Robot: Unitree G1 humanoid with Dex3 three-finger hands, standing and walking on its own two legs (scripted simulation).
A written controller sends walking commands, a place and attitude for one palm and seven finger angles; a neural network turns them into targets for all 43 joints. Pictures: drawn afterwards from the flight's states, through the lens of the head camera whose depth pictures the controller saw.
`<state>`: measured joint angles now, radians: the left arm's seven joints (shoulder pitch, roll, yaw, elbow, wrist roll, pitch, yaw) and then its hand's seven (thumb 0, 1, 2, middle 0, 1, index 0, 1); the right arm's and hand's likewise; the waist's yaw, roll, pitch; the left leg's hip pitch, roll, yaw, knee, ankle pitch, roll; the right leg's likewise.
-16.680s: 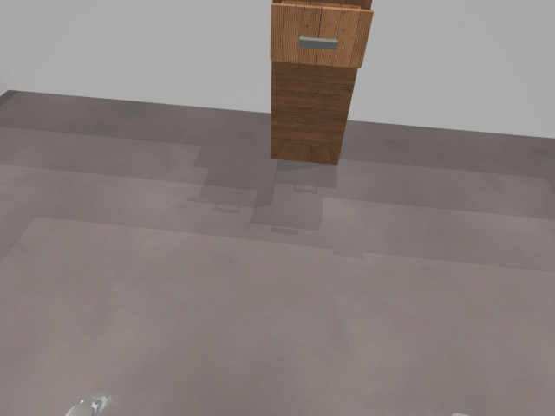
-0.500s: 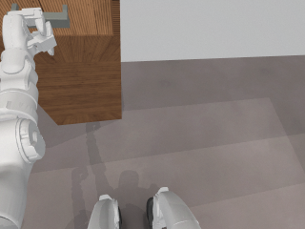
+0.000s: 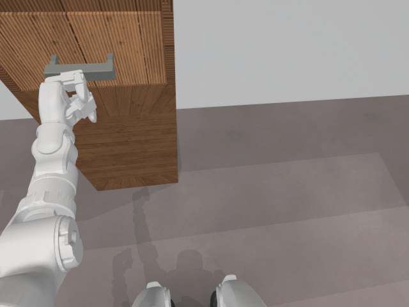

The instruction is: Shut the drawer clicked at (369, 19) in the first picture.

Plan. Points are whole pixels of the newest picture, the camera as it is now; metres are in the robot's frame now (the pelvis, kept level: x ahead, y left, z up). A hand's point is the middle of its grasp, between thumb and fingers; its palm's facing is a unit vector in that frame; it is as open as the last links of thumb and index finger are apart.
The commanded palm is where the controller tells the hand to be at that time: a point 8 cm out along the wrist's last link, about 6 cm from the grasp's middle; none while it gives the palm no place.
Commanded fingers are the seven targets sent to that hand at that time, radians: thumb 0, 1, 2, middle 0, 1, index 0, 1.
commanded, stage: draw the hand back to the body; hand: left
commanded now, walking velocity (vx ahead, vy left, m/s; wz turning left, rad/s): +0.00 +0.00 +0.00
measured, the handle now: (82, 65) +0.59 +0.21 +0.07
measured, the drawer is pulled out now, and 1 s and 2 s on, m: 0.00 0.00 0.00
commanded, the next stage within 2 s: step back with the hand held close in 1.48 s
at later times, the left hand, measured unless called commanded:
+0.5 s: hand (63, 137) +0.39 +0.19 +0.12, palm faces +0.12 -0.99 -0.05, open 3.3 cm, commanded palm +0.35 +0.23 +0.13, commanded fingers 0.00 0.90 0.90 -1.40 -1.60 -1.40 -1.60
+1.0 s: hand out of the picture +0.26 +0.21 +0.18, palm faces +0.35 -0.89 -0.29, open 3.3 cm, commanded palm +0.21 +0.25 +0.20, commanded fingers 0.00 0.90 0.90 -1.40 -1.60 -1.40 -1.60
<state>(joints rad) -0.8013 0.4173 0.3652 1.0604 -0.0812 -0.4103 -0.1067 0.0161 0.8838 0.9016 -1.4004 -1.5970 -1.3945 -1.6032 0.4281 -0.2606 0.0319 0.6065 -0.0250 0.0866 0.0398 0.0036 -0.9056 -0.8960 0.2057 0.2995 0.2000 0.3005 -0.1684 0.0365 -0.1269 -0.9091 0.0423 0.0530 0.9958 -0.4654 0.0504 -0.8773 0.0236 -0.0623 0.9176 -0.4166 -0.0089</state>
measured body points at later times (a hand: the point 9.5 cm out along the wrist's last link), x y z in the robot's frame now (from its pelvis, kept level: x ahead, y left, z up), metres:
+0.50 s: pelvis +0.03 -0.02 +0.03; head +0.07 -0.02 +0.48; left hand +0.37 +0.25 +0.12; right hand +0.15 -0.26 -0.08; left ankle +0.00 +0.08 -0.68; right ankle +0.00 -0.12 -0.68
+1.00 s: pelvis +0.02 -0.02 +0.06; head +0.01 -0.05 +0.51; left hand +0.23 +0.26 +0.20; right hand +0.21 -0.24 -0.02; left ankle +0.00 +0.08 -0.68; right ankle +0.00 -0.12 -0.68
